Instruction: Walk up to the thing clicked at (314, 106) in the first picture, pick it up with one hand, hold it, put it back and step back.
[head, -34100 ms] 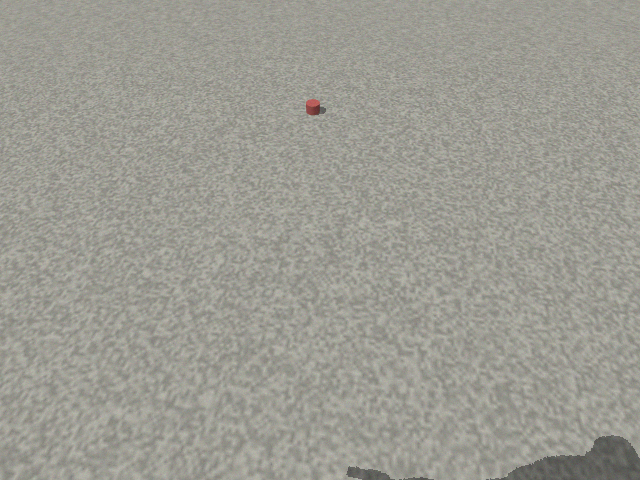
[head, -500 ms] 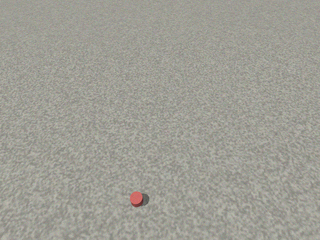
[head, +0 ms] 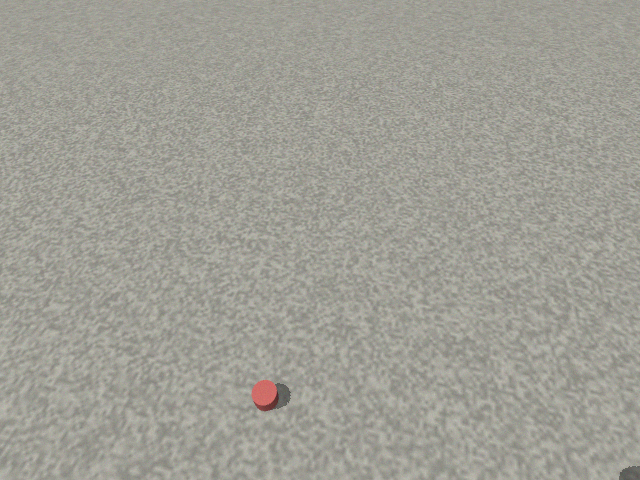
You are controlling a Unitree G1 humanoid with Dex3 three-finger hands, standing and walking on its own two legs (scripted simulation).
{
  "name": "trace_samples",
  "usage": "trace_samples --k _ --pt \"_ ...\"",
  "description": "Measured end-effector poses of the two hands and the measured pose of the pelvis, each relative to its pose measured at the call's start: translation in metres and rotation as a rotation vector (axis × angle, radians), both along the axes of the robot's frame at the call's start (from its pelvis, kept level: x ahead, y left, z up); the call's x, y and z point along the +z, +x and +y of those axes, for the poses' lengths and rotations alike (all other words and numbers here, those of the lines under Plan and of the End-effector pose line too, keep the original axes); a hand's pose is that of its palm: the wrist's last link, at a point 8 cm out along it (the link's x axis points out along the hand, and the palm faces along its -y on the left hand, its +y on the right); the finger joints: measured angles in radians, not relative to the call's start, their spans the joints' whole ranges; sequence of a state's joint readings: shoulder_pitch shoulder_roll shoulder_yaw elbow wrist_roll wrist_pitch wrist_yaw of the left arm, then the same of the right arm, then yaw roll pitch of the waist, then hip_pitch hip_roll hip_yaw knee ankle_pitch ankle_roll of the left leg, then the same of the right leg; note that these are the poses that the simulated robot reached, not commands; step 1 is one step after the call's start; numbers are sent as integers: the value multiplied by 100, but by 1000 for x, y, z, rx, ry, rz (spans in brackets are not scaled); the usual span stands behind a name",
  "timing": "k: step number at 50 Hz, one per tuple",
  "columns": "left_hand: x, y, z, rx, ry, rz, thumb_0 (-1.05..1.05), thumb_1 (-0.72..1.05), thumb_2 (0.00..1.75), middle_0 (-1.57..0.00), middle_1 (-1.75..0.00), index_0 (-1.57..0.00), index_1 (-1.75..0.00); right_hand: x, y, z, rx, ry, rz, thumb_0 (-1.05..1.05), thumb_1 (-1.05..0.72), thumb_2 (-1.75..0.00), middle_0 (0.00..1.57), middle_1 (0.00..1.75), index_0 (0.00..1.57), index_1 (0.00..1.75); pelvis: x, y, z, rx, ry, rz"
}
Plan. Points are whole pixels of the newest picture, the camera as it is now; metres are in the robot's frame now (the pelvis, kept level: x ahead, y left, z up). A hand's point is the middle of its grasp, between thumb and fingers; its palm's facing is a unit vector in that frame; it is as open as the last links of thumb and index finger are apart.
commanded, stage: stand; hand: left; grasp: from above
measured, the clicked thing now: (265, 395) +0.46 +0.22 -0.75
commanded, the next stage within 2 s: step back in 1.04 s
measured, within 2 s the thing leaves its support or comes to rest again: neither
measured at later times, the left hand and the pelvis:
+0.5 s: hand out of the picture +0.09 +0.24 -0.16, palm faces +0.00 -0.94 -0.33, open 7.4 cm; pelvis +0.01 -0.01 +0.00, yaw +0 degrees
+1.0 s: hand out of the picture +0.09 +0.24 -0.16, palm faces -0.02 -0.94 -0.34, open 7.4 cm; pelvis +0.01 -0.01 +0.00, yaw +0 degrees
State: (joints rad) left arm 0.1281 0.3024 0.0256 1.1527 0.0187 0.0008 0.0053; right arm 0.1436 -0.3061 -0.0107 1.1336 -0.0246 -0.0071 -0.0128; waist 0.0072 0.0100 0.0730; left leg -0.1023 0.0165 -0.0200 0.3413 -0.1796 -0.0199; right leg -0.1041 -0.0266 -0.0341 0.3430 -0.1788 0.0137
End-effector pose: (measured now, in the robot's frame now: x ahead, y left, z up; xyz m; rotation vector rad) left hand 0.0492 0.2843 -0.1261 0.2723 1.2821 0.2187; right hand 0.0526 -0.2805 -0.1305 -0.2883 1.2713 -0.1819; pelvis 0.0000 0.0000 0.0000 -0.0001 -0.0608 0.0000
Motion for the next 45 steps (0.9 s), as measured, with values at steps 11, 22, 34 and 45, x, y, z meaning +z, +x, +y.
trace_samples --k 11,22,34,45 --pt "4 20 -1 -13 7 -30 1 90 90 -21 -30 -20 -30 2 16 -5 6 -5 -23 1 -90 -90 20 30 21 30 1 7 -3 -2 0 8" --pt "6 30 -1 -26 11 -44 1 90 90 -21 -30 -20 -30 5 24 -11 7 -12 -35 1 -90 -90 20 30 21 30 1 9 -5 -2 0 14" --pt "6 31 -1 -32 13 -36 1 90 90 -21 -30 -20 -30 6 22 -15 4 -15 -23 1 -90 -90 20 30 21 29 1 11 -7 -5 1 17" --pt "7 32 -2 -40 15 -37 1 90 90 -21 -30 -20 -30 5 21 -16 4 -11 -19 1 -90 -90 20 30 21 29 1 12 -9 -6 2 19"
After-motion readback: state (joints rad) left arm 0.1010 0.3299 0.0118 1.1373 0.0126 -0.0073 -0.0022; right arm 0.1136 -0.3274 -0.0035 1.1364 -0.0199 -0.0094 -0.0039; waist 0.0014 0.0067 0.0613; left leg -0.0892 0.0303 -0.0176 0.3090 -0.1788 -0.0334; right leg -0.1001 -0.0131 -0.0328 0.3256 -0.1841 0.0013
